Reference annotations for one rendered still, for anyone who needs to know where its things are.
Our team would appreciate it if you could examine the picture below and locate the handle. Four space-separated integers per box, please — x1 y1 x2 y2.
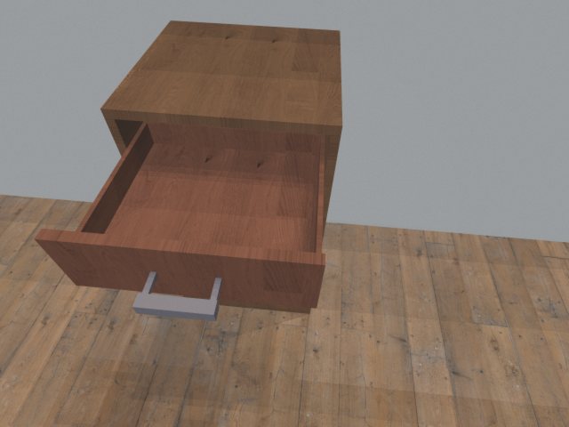
132 271 222 321

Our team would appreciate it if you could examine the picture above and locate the cabinet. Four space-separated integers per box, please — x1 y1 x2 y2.
100 20 342 314

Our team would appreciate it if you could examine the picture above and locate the drawer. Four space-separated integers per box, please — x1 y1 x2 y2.
34 122 325 309

